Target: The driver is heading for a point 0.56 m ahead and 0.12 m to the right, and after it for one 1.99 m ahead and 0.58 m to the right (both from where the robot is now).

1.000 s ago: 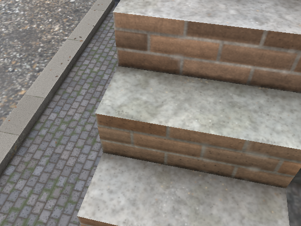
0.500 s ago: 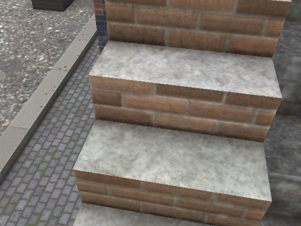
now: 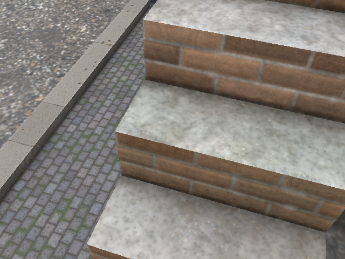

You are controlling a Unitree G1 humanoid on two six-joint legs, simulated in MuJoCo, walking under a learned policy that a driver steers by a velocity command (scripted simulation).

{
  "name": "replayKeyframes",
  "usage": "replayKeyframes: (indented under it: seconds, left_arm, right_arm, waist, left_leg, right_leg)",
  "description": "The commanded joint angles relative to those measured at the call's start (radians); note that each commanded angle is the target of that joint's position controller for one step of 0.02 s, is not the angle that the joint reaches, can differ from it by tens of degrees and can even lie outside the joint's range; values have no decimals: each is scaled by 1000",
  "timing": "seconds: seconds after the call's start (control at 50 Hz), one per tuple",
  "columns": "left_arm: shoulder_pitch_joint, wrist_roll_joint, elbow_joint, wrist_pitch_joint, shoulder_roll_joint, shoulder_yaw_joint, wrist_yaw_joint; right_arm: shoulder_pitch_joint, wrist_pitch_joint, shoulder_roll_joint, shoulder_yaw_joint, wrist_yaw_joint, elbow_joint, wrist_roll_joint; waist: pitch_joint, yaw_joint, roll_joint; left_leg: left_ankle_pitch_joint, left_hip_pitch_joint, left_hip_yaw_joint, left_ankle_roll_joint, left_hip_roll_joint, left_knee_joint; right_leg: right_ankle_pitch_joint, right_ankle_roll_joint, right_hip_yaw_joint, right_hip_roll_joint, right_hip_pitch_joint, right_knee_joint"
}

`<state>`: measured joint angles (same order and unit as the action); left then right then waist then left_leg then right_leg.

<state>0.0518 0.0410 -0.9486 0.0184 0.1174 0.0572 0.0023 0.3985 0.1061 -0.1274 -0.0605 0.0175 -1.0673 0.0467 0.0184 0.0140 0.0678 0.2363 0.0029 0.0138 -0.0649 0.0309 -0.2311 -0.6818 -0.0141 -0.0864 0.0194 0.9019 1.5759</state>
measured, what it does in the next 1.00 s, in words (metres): climbs: left foot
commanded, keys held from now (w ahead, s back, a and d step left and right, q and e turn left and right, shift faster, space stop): no key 0.14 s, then w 0.86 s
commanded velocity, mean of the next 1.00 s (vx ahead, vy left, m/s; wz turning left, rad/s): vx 0.32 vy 0.00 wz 0.00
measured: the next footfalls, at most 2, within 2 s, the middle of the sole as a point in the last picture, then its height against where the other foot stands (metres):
left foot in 0.80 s outside the picture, level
right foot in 1.38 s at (234, 239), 0.21 m higher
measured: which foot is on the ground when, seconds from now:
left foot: down 0.00-0.42, up 0.44-0.78, down 0.80-1.00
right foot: down 0.00-0.82, up 0.84-1.00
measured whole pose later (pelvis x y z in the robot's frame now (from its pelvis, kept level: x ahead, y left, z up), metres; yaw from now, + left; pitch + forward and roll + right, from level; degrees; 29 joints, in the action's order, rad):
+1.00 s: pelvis +0.19 +0.00 +0.17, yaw -1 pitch +0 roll +0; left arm 0.14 0.02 -0.85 0.13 0.24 0.02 0.11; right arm 0.41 -0.06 -0.16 -0.03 -0.02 -1.04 0.05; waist 0.09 -0.03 -0.06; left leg 0.31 0.31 0.05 -0.04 -0.01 -0.61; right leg -0.23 -0.12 0.11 -0.11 1.08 2.40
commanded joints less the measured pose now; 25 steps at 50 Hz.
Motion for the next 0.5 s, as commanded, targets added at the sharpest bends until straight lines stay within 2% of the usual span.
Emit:
replayKeyframes:
  seconds: [0.02, 0.04, 0.1, 0.14, 0.16, 0.2, 0.24, 0.26, 0.28, 0.32, 0.34, 0.36, 0.38, 0.4, 0.42, 0.44, 0.46, 0.48, 0.5]
  left_arm:
    - [-56, -2, 61, 8, -58, 26, 1]
    - [-70, 3, 57, 4, -50, 25, -1]
    - [-81, 4, 38, 5, -55, 27, -9]
    - [-86, 6, 28, 7, -53, 25, -13]
    - [-86, 4, 23, 4, -64, 28, -17]
    - [-109, 10, 22, 6, -51, 21, -16]
    - [-114, 15, 26, 18, -48, 15, -8]
    - [-116, 17, 30, 25, -48, 14, -1]
    - [-122, 21, 41, 33, -55, 16, 8]
    - [-107, 20, 49, 45, -66, 19, 26]
    - [-98, 12, 65, 48, -55, 16, 28]
    - [-89, 7, 70, 46, -15, 4, 29]
    - [-24, 5, 55, 38, 28, -11, 27]
    - [15, 13, 66, 31, 65, -25, 23]
    - [140, 4, 41, 23, 107, -50, 16]
    - [243, -17, 12, 14, 175, -79, 5]
    - [341, -47, -22, 16, 200, -92, -5]
    - [355, -70, -40, 39, 154, -76, -12]
    - [310, -99, -61, 54, 40, -35, -12]
  right_arm:
    - [116, 6, -125, 23, -3, 3, 5]
    - [139, 7, -118, 26, -10, -2, -2]
    - [180, 6, -76, 16, -33, -22, -3]
    - [208, 10, -76, 17, -42, -37, -8]
    - [240, 11, -69, 13, -41, -44, -8]
    - [255, 10, -107, 21, -37, -45, -13]
    - [248, 4, -152, 31, -28, -36, -16]
    - [257, 2, -167, 36, -21, -36, -19]
    - [253, 5, -168, 37, -15, -37, -31]
    - [239, 2, -162, 36, 1, -30, -31]
    - [175, -4, -152, 27, 5, -8, -32]
    - [188, -15, -128, 19, 6, -6, -30]
    - [194, -27, -123, 20, 12, -16, -27]
    - [262, -39, -111, 20, 6, -14, -28]
    - [212, -48, -136, 28, 0, -13, -34]
    - [134, -57, -151, 35, -8, 16, -39]
    - [34, -69, -161, 43, -18, 65, -42]
    - [-72, -84, -154, 54, -34, 128, -44]
    - [-168, -104, -123, 52, -61, 191, -48]
  waist:
    - [26, 4, -3]
    - [18, 17, -7]
    - [-28, 23, 34]
    - [-39, 22, 58]
    - [-23, 31, 77]
    - [-60, 41, 108]
    - [-105, 30, 127]
    - [-117, 29, 125]
    - [-119, 22, 129]
    - [-97, 7, 106]
    - [-86, -29, 83]
    - [-54, -22, 2]
    - [-7, -26, -89]
    - [82, 4, -154]
    - [124, -74, -179]
    - [111, -119, -240]
    - [90, -155, -261]
    - [64, -139, -236]
    - [33, -90, -207]
  left_leg:
    - [-660, 13, -41, 15, 220, 16]
    - [-561, 33, -49, 11, 219, 40]
    - [-337, 103, -51, -10, 201, 84]
    - [-266, 123, -47, -22, 189, 90]
    - [-187, 125, -56, -41, 191, 111]
    - [34, 128, -138, -108, 239, 167]
    - [144, 106, -208, -172, 308, 203]
    - [161, 85, -218, -186, 328, 206]
    - [143, 77, -207, -192, 335, 197]
    - [25, 114, -128, -178, 292, 158]
    - [-141, 201, -41, -156, 222, 102]
    - [-317, 227, 39, -134, 152, 24]
    - [-433, 184, 90, -120, 101, -68]
    - [-515, 200, 89, -107, 47, -161]
    - [-419, 258, 66, -120, 3, -268]
    - [-203, 364, 24, -128, -57, -385]
    - [2, 462, -70, -129, -81, -633]
    - [61, 534, -140, -84, -108, -969]
    - [28, 559, -201, -29, -114, -1264]
  right_leg:
    - [111, -50, 86, 37, -45, -119]
    - [114, -52, 97, 36, -48, -136]
    - [115, -58, 107, 39, -76, -172]
    - [121, -68, 103, 41, -82, -183]
    - [105, -75, 89, 38, -95, -176]
    - [-2, -72, 11, 1, -33, -85]
    - [-38, -67, -56, -9, 49, -7]
    - [-45, -71, -73, -8, 81, 4]
    - [-55, -80, -86, -9, 91, 7]
    - [-55, -114, -90, -17, -12, -87]
    - [-98, -153, -45, -20, -146, -235]
    - [-135, -191, 41, -4, -234, -358]
    - [-159, -222, 139, 16, -264, -505]
    - [-250, -273, 298, 56, -388, -650]
    - [-299, -309, 474, 90, -476, -840]
    - [-413, -348, 679, 129, -541, -1036]
    - [-446, -368, 869, 178, -575, -1173]
    - [-344, -397, 943, 203, -536, -1176]
    - [-124, -386, 919, 203, -437, -1147]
